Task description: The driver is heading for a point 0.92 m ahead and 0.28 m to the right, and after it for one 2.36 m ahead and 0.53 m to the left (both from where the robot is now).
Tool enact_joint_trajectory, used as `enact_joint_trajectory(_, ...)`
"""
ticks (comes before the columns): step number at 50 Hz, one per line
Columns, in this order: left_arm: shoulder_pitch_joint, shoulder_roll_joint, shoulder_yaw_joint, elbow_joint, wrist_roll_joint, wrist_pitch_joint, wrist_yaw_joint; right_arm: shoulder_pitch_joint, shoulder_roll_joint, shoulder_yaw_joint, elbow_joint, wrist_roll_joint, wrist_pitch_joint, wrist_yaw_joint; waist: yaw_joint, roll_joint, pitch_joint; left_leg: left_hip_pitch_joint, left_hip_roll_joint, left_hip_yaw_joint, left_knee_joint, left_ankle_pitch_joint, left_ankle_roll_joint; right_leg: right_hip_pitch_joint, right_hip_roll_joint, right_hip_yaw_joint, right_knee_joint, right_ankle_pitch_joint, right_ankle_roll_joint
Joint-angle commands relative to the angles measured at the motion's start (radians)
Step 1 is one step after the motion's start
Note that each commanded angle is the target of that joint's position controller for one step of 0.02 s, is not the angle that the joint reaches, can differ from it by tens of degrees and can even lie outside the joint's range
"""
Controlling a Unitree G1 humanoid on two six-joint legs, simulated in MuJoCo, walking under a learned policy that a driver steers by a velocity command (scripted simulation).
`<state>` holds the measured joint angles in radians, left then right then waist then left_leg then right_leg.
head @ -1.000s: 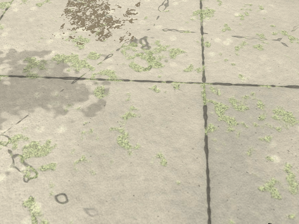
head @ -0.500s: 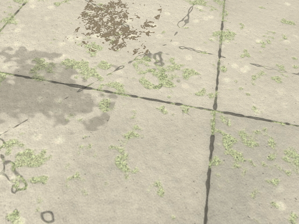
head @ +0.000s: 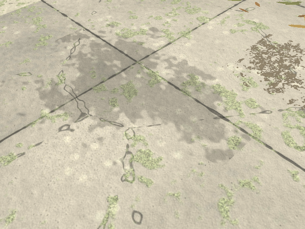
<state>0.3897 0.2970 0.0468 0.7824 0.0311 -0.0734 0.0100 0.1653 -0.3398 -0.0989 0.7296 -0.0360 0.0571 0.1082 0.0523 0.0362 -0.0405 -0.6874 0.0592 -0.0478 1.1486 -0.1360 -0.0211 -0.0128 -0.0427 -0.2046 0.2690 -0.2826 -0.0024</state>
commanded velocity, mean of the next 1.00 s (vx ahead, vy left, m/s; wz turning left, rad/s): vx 0.94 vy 0.00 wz -0.44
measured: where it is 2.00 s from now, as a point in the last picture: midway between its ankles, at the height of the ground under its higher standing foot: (222, 102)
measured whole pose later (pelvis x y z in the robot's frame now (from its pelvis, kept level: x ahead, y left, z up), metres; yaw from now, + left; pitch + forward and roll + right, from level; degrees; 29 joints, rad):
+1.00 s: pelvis +0.78 +0.10 -0.01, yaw -28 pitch +2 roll +0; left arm 0.47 0.28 0.07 0.89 0.00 -0.07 -0.02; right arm -0.06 -0.22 0.04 0.58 -0.04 -0.06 0.02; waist 0.12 0.00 0.02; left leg -0.71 0.14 -0.12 0.76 -0.04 -0.06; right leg -0.02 0.19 0.16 0.36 -0.34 -0.17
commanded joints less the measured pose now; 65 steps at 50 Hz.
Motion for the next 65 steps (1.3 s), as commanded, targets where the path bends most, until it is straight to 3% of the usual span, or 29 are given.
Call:
enact_joint_trajectory(1, 0.063, 0.130, 0.037, -0.012, 0.003, -0.025, 0.001, -0.209, -0.031, 0.006, -0.128, 0.001, -0.028, 0.012, 0.045, -0.148, 0.173, -0.307, 0.028, 0.025, -0.051, 0.015, 0.026, 0.122, -0.290, 0.198, -0.179, -0.184, -0.091)
enact_joint_trajectory(8, 0.157, 0.117, 0.020, 0.109, 0.009, -0.025, 0.005, -0.335, 0.015, 0.052, -0.176, -0.012, -0.065, 0.007, 0.023, -0.117, 0.253, -0.074, -0.019, 0.131, -0.397, -0.133, 0.150, 0.098, -0.309, 0.037, -0.225, 0.284, -0.140)
enact_joint_trajectory(10, 0.151, 0.166, 0.021, 0.148, -0.011, -0.013, 0.002, -0.188, 0.000, 0.046, -0.133, -0.022, -0.073, -0.020, -0.072, -0.146, 0.141, 0.264, -0.116, 0.226, -0.463, -0.211, 0.190, 0.059, -0.290, -0.001, 0.000, 0.958, -0.152)
enact_joint_trajectory(11, 0.128, 0.193, 0.023, 0.155, -0.024, -0.009, -0.001, 0.032, -0.025, 0.029, -0.068, -0.019, -0.084, -0.036, -0.187, -0.146, 0.027, 0.562, -0.152, 0.212, -0.521, -0.154, 0.200, -0.037, -0.275, -0.003, 0.241, 1.125, -0.151)
enact_joint_trajectory(12, 0.075, 0.192, 0.019, 0.135, -0.031, -0.012, -0.009, 0.272, -0.087, 0.000, 0.011, -0.028, -0.097, -0.058, -0.317, -0.116, -0.111, 0.941, -0.074, 0.084, -0.568, -0.145, 0.204, -0.288, -0.205, 0.004, 0.560, 0.889, -0.134)
enact_joint_trajectory(13, 0.116, 0.003, -0.018, 0.064, -0.042, -0.017, -0.042, 0.317, -0.228, -0.026, 0.018, -0.041, -0.109, -0.086, -0.235, 0.188, -0.297, 1.261, 0.317, -0.409, -0.679, -0.598, 0.206, -0.664, -0.043, 0.083, 0.968, -0.204, -0.104)
enact_joint_trajectory(14, 0.039, 0.082, 0.009, 0.033, -0.062, -0.029, -0.032, 0.346, -0.244, -0.028, -0.005, -0.028, -0.114, -0.099, -0.278, 0.090, -0.382, 1.135, 0.412, -0.679, -0.874, -0.668, 0.156, -0.694, 0.018, 0.314, 1.139, -0.186, -0.131)
enact_joint_trajectory(16, -0.023, 0.055, 0.015, 0.026, -0.056, -0.023, -0.028, 0.207, -0.126, 0.004, 0.051, -0.022, -0.127, -0.100, -0.149, 0.018, -0.023, 0.801, 0.315, -0.355, -0.894, -0.369, 0.104, -0.738, -0.067, 0.284, 1.095, 0.045, -0.127)
enact_joint_trajectory(18, 0.078, 0.000, 0.012, 0.097, -0.026, 0.010, -0.043, 0.101, -0.027, 0.030, 0.050, 0.002, -0.139, -0.100, -0.051, 0.074, 0.045, 0.630, 0.209, -0.121, -0.935, -0.210, 0.055, -0.635, -0.111, 0.267, 1.034, 0.111, -0.101)
enact_joint_trajectory(20, 0.070, -0.017, 0.019, 0.103, -0.028, 0.042, -0.056, 0.118, 0.038, 0.047, 0.082, 0.015, -0.155, -0.098, -0.026, 0.067, 0.080, 0.591, 0.174, -0.005, -0.969, -0.078, 0.021, -0.638, -0.113, 0.258, 1.048, 0.139, -0.093)
enact_joint_trajectory(24, -0.112, -0.050, 0.010, 0.031, -0.033, 0.065, -0.070, 0.155, 0.061, 0.053, 0.132, 0.022, -0.184, -0.092, -0.017, 0.068, 0.175, 0.544, 0.103, 0.221, -1.029, 0.223, -0.030, -0.721, -0.081, 0.178, 0.961, 0.285, -0.095)
enact_joint_trajectory(28, -0.269, -0.026, -0.006, -0.038, -0.026, 0.061, -0.082, 0.241, 0.042, 0.061, 0.174, 0.013, -0.183, -0.118, -0.024, 0.029, 0.211, 0.673, 0.102, 0.327, -1.022, 0.615, -0.024, -0.771, -0.028, 0.064, 0.768, 0.349, -0.139)
enact_joint_trajectory(31, -0.261, 0.017, -0.011, -0.050, -0.027, 0.065, -0.088, 0.211, -0.041, 0.054, 0.159, 0.012, -0.174, -0.157, 0.040, 0.042, 0.154, 0.707, 0.127, 0.377, -0.902, 1.134, -0.041, -0.528, 0.066, -0.038, 0.562, 0.334, -0.182)
enact_joint_trajectory(34, 0.133, 0.135, 0.035, 0.051, -0.021, 0.090, -0.070, 0.079, -0.147, 0.021, 0.106, 0.002, -0.143, -0.186, 0.260, 0.095, -0.033, 0.653, 0.199, 0.326, -0.413, 1.415, -0.019, -0.092, 0.123, 0.009, 0.548, 0.173, -0.247)
enact_joint_trajectory(35, 0.337, 0.194, 0.071, 0.115, -0.029, 0.086, -0.052, -0.001, -0.164, 0.008, 0.079, 0.004, -0.127, -0.174, 0.356, 0.016, -0.093, 0.506, 0.152, 0.301, 0.010, 1.128, 0.001, 0.124, 0.097, 0.113, 0.440, 0.122, -0.318)
enact_joint_trajectory(36, 0.261, 0.178, 0.084, 0.127, -0.073, 0.083, -0.036, -0.088, -0.062, 0.026, 0.066, 0.010, -0.124, -0.142, 0.317, -0.229, 0.018, 0.239, -0.098, 0.281, 0.471, -0.043, 0.026, 0.176, 0.063, 0.219, 0.284, 0.140, -0.354)
enact_joint_trajectory(37, 0.103, 0.231, 0.077, 0.098, -0.046, 0.076, -0.037, 0.015, 0.071, 0.071, -0.031, -0.015, -0.153, -0.128, 0.060, -0.282, 0.061, -0.082, -0.133, 0.123, 0.665, -0.342, 0.008, 0.191, 0.000, 0.539, 0.384, 0.443, -0.424)
enact_joint_trajectory(38, 0.067, 0.247, 0.078, 0.057, -0.021, 0.073, -0.027, 0.062, 0.067, 0.088, -0.112, 0.002, -0.181, -0.117, 0.032, -0.267, -0.122, -0.235, -0.126, -0.065, 0.658, -0.359, -0.006, 0.329, -0.181, 0.953, 0.127, 0.030, -0.570)
enact_joint_trajectory(40, 0.007, 0.119, 0.055, 0.050, 0.002, 0.059, -0.007, 0.005, -0.033, 0.076, -0.091, -0.015, -0.201, -0.107, -0.043, 0.059, 0.090, -0.211, -0.018, -0.082, 0.405, -0.245, 0.009, 0.024, -0.189, 0.981, -0.090, -0.274, -0.450)
enact_joint_trajectory(42, -0.028, 0.138, 0.052, 0.036, -0.013, 0.021, -0.001, -0.004, -0.014, 0.090, -0.086, -0.050, -0.155, -0.109, -0.101, 0.105, 0.158, -0.087, 0.031, -0.070, 0.250, -0.225, -0.022, -0.225, -0.102, 0.835, -0.094, -0.147, -0.403)
enact_joint_trajectory(47, -0.014, 0.153, 0.063, 0.026, -0.028, -0.023, -0.014, -0.229, 0.040, 0.122, -0.177, -0.006, -0.121, -0.089, -0.027, 0.029, 0.172, 0.188, 0.047, 0.035, -0.326, 0.088, -0.064, -0.440, 0.078, 0.556, -0.105, 0.215, -0.310)
enact_joint_trajectory(51, 0.040, 0.175, 0.082, 0.027, -0.036, -0.017, -0.031, -0.281, 0.026, 0.119, -0.213, 0.020, -0.126, -0.096, 0.046, -0.082, 0.080, 0.273, -0.031, 0.048, -0.572, 0.212, -0.025, -0.212, 0.051, 0.574, -0.010, 0.471, -0.238)
enact_joint_trajectory(53, 0.020, 0.195, 0.089, 0.014, -0.030, -0.016, -0.025, -0.190, -0.036, 0.093, -0.191, 0.017, -0.136, -0.110, 0.001, -0.099, 0.006, 0.404, -0.075, 0.027, -0.644, 0.128, -0.010, -0.118, 0.041, 0.599, 0.135, 0.654, -0.193)
enact_joint_trajectory(55, -0.076, 0.236, 0.096, -0.011, -0.023, -0.022, -0.031, 0.156, -0.135, 0.045, -0.109, 0.015, -0.148, -0.135, -0.207, -0.082, -0.179, 0.779, -0.047, 0.011, -0.618, -0.025, 0.017, -0.207, 0.083, 0.562, 0.540, 0.686, -0.150)
enact_joint_trajectory(56, -0.112, 0.110, 0.061, -0.050, -0.021, -0.034, -0.028, 0.390, -0.207, 0.015, -0.070, -0.014, -0.153, -0.155, -0.282, 0.045, -0.309, 1.017, 0.168, -0.204, -0.623, -0.391, 0.037, -0.382, 0.135, 0.489, 0.880, 0.289, -0.151)
enact_joint_trajectory(57, -0.004, -0.020, 0.020, -0.124, -0.073, -0.032, -0.031, 0.293, -0.273, 0.004, -0.087, -0.048, -0.150, -0.147, -0.129, 0.405, -0.405, 1.143, 0.434, -0.819, -0.885, -0.673, 0.133, -0.670, 0.215, 0.381, 1.125, -0.223, -0.115)
enact_joint_trajectory(58, -0.030, 0.058, 0.014, -0.097, -0.047, -0.007, -0.018, 0.147, -0.193, 0.001, -0.111, -0.039, -0.138, -0.137, -0.109, 0.264, -0.264, 1.008, 0.400, -0.859, -0.932, -0.858, 0.166, -0.800, 0.111, 0.337, 1.201, -0.114, -0.129)
enact_joint_trajectory(60, -0.144, 0.109, 0.028, -0.098, -0.010, 0.016, -0.038, 0.092, -0.054, 0.032, -0.095, -0.023, -0.130, -0.128, -0.110, 0.013, -0.067, 0.771, 0.299, -0.479, -0.898, -0.513, 0.138, -0.781, 0.024, 0.293, 1.117, -0.001, -0.116)
enact_joint_trajectory(65, -0.266, 0.028, -0.006, -0.204, 0.006, 0.067, -0.089, 0.200, -0.006, 0.046, 0.035, 0.009, -0.171, -0.104, -0.058, 0.047, 0.060, 0.613, 0.241, -0.097, -0.965, -0.082, 0.094, -0.833, -0.068, 0.285, 1.076, 0.074, -0.096)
